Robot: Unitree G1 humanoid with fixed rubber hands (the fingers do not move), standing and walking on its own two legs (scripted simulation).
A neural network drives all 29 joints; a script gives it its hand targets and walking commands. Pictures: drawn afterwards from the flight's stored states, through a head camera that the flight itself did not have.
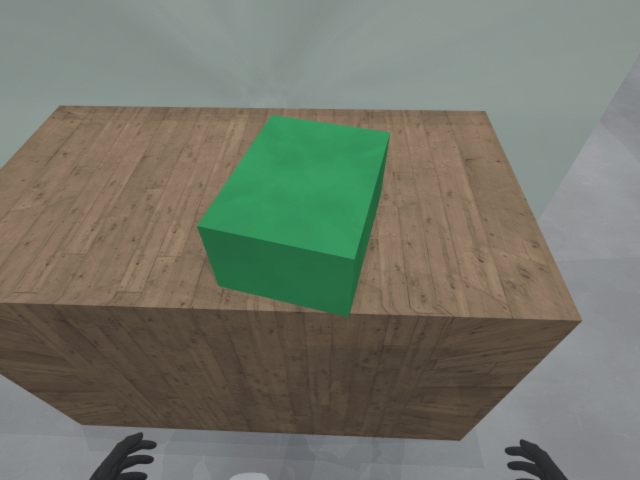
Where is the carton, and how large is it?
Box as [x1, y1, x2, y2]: [197, 115, 389, 317]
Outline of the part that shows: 271,115 197,225 218,285 348,317 380,195 389,132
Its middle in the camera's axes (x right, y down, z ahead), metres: -0.02 -0.06 +0.66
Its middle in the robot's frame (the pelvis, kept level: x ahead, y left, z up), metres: +0.53 +0.05 +0.01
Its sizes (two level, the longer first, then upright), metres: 0.297 0.223 0.146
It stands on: a pedestal, 0.70 m high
